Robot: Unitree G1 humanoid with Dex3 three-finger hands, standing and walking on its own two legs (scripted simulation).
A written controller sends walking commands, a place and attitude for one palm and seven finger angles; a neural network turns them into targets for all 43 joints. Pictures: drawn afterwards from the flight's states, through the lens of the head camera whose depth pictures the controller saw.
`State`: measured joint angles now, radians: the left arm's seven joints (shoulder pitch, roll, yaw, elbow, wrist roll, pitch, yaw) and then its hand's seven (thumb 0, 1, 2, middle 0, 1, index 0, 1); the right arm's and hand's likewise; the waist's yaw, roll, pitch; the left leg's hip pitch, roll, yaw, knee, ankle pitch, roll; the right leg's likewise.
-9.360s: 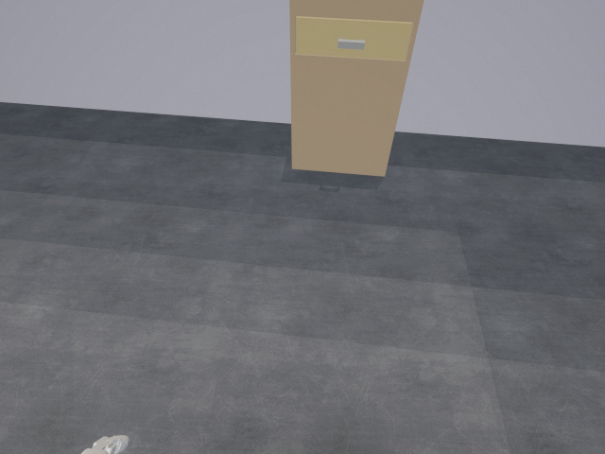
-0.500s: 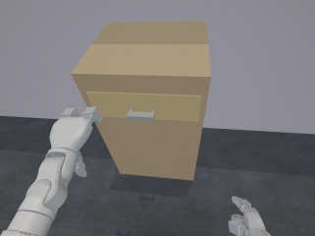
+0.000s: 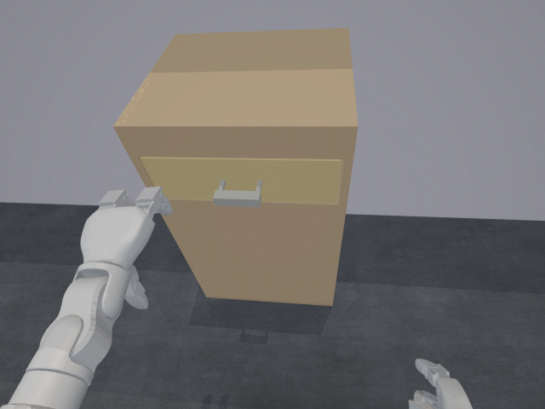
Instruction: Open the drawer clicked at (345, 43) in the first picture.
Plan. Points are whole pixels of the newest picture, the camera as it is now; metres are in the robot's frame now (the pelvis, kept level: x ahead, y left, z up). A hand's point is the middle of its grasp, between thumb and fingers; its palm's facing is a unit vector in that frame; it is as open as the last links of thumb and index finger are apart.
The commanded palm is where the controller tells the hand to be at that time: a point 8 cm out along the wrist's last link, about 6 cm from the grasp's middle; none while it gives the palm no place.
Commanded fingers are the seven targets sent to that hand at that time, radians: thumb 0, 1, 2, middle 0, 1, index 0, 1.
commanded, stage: move the hooked fingers above the handle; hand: left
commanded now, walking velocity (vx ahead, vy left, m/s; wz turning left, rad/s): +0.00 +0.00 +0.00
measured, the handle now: (239, 191) +0.57 +0.17 -0.08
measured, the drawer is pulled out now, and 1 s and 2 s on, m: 0.00 0.00 0.00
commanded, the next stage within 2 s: none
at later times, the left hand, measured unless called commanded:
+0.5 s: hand (183, 224) +0.38 +0.21 +0.03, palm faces -0.02 -0.03 -1.00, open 13.9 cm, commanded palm +0.36 +0.21 +0.09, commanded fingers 0.00 -0.50 0.30 -0.30 -1.20 -0.30 -1.20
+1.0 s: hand (215, 212) +0.44 +0.17 +0.00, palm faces -0.07 -0.02 -1.00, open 13.9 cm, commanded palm +0.43 +0.18 +0.06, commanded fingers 0.00 -0.50 0.30 -0.30 -1.20 -0.30 -1.20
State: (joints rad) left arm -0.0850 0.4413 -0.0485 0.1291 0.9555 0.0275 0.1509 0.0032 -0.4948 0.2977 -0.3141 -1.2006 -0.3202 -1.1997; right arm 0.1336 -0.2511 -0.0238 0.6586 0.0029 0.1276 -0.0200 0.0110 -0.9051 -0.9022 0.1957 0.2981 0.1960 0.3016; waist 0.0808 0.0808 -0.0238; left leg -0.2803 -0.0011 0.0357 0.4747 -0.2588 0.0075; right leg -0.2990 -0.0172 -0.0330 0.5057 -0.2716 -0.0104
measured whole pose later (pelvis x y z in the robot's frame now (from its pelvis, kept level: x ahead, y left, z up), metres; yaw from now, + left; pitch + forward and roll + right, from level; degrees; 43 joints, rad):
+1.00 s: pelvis +0.00 +0.00 -0.02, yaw +0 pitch +13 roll +0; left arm -0.66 0.32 -0.14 0.90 1.08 0.02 0.31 0.00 -0.49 0.30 -0.31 -1.20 -0.32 -1.20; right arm 0.28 -0.25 -0.07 0.71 -0.01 0.11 -0.02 0.01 -0.90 -0.90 0.20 0.30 0.20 0.30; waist -0.04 0.05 -0.10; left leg -0.54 0.01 0.04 0.63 -0.32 0.01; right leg -0.55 -0.01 -0.03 0.64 -0.32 -0.01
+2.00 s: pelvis +0.00 +0.02 -0.04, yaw -1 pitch +22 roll -2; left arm -0.93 0.38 -0.10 1.15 1.12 -0.02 0.41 0.00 -0.49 0.30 -0.32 -1.20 -0.32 -1.20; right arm 0.37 -0.25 -0.06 0.73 -0.05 0.06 0.01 0.00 -0.90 -0.90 0.20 0.30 0.20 0.30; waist -0.15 0.05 -0.16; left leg -0.84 0.02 0.03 0.85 -0.40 0.03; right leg -0.82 0.00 -0.03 0.80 -0.36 0.01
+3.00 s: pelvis +0.00 +0.01 -0.06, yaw -2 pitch +26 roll -2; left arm -0.97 0.38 -0.06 1.23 1.10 0.10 0.44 0.00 -0.49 0.30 -0.31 -1.20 -0.31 -1.21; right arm 0.33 -0.24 -0.04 0.73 -0.06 0.08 0.02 0.00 -0.90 -0.90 0.20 0.30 0.20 0.30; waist -0.18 0.07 -0.17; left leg -0.96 0.03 0.03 0.94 -0.44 0.02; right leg -0.95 0.01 -0.03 0.90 -0.40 0.00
